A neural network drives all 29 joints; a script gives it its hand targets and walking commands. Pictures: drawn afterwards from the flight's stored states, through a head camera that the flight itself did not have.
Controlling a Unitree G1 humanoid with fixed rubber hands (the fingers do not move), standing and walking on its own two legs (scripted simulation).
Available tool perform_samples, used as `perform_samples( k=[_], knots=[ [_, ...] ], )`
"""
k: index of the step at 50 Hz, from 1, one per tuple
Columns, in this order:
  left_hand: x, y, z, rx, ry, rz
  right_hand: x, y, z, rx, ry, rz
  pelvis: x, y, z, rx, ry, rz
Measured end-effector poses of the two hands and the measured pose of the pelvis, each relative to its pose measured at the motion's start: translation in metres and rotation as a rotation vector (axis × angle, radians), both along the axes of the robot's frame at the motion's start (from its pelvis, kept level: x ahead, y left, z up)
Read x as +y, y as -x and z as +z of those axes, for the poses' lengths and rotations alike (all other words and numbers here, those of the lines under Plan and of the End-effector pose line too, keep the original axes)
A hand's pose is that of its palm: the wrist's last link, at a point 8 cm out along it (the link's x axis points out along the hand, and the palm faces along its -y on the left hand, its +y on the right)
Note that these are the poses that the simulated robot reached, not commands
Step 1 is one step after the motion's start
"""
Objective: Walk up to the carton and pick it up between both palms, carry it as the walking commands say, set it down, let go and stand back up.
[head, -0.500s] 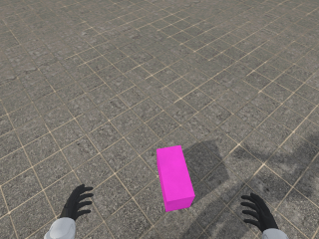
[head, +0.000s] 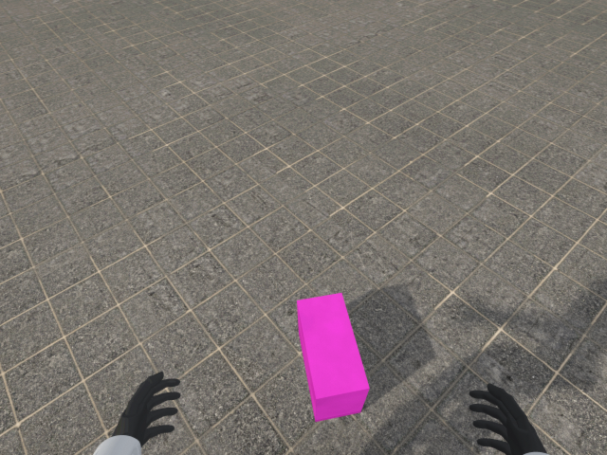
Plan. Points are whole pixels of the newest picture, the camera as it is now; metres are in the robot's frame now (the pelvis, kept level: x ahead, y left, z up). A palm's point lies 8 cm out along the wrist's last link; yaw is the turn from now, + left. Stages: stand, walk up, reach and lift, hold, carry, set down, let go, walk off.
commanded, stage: stand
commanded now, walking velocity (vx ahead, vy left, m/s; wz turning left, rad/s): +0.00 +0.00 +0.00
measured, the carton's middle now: (328, 356) +0.51 -0.04 -0.65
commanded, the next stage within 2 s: none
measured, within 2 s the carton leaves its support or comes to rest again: neither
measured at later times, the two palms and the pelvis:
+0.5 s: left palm (128, 407) +0.20 +0.27 -0.08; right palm (534, 436) +0.18 -0.28 -0.08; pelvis +0.05 +0.01 +0.00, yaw +0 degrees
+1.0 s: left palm (124, 420) +0.19 +0.27 -0.08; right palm (546, 442) +0.17 -0.29 -0.07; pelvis +0.04 +0.01 +0.00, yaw +0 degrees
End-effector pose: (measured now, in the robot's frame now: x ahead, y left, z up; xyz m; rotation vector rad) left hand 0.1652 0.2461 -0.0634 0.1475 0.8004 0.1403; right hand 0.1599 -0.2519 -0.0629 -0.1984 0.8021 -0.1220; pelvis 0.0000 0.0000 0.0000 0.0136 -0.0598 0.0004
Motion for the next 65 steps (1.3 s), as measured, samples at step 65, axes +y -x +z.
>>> perform_samples(
  k=[65],
  knots=[
    [0.019,-0.001,-0.012,-0.009,-0.064,0.077,-0.042,0.010,-0.007,0.015,0.163,-0.075,0.004,-0.020,0.000,0.025,0.007,0.001]
  ],
)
